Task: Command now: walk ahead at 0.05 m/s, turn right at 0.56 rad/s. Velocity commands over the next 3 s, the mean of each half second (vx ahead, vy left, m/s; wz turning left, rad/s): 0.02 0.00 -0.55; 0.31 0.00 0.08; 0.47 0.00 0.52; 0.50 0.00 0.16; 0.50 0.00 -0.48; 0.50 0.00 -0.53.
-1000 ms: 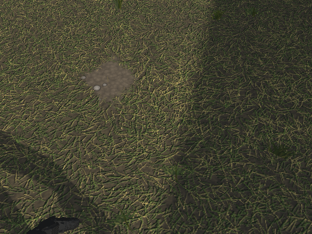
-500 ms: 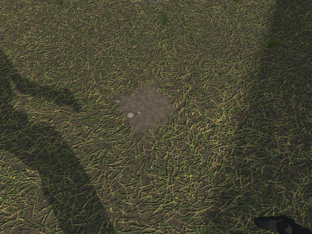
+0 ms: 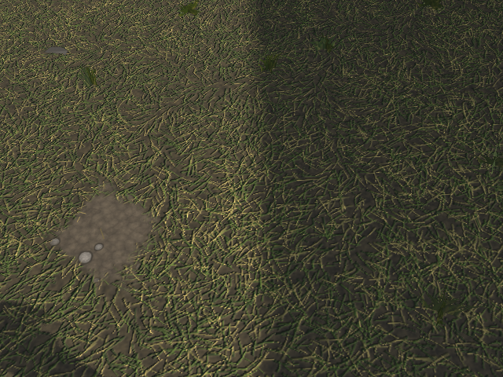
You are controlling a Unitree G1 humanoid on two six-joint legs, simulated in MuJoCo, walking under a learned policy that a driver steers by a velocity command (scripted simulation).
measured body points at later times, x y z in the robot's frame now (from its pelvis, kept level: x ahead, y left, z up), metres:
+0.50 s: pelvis +0.00 +0.02 +0.01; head +0.03 +0.03 +0.46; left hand +0.19 +0.26 -0.12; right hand +0.06 -0.28 -0.09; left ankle +0.04 +0.12 -0.73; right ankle +0.03 -0.08 -0.71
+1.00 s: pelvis +0.09 -0.03 +0.02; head +0.09 -0.05 +0.47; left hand +0.22 +0.21 -0.09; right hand +0.09 -0.31 -0.11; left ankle +0.11 +0.10 -0.66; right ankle +0.02 -0.11 -0.73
